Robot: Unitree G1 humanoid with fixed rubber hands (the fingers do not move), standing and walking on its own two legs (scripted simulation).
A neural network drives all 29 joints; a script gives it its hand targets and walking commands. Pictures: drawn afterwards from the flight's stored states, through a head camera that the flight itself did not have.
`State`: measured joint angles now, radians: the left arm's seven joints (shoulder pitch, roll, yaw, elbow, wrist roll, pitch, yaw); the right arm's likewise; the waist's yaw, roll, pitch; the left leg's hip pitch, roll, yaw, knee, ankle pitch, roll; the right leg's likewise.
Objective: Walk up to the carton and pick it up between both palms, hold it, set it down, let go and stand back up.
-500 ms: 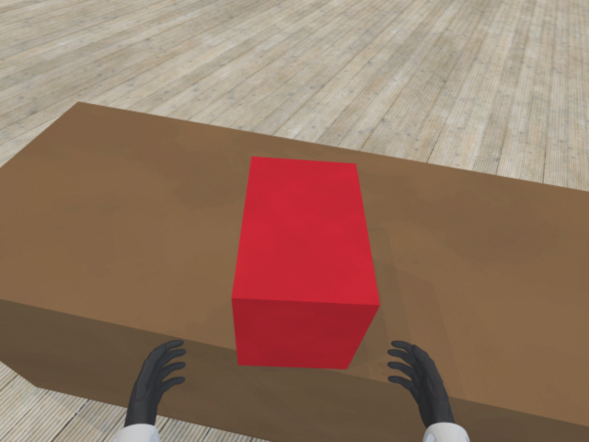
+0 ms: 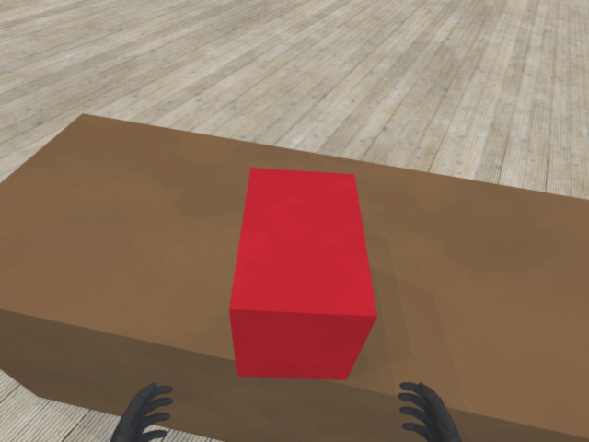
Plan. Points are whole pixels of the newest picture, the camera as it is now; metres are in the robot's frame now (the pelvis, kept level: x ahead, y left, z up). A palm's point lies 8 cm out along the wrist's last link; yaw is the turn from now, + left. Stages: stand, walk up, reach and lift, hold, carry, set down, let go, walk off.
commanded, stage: set down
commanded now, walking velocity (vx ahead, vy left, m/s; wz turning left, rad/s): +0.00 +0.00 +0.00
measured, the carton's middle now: (297, 272) +0.41 +0.00 -0.03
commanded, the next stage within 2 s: let go in 0.32 s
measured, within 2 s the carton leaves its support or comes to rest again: neither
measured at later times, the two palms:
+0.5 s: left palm out of the picture +0.13 +0.23 -0.09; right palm out of the picture +0.14 -0.21 -0.08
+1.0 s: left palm out of the picture +0.13 +0.24 -0.09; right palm out of the picture +0.11 -0.23 -0.10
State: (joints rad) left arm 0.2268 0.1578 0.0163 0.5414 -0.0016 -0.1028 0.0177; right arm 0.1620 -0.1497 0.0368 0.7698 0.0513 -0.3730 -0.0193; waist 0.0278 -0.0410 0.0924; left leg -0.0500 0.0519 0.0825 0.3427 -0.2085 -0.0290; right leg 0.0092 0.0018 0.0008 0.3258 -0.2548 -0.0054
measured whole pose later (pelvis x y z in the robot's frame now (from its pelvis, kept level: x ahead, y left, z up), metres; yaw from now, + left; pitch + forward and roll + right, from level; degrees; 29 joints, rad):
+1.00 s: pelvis -0.02 +0.00 +0.00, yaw +3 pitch -2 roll +0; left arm 0.19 0.20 0.02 0.59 0.04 0.06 -0.01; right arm 0.22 -0.20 -0.03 0.75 -0.02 -0.04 0.01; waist 0.01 -0.02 0.03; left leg -0.20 0.04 0.03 0.45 -0.22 -0.02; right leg -0.10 -0.01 -0.05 0.41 -0.27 0.00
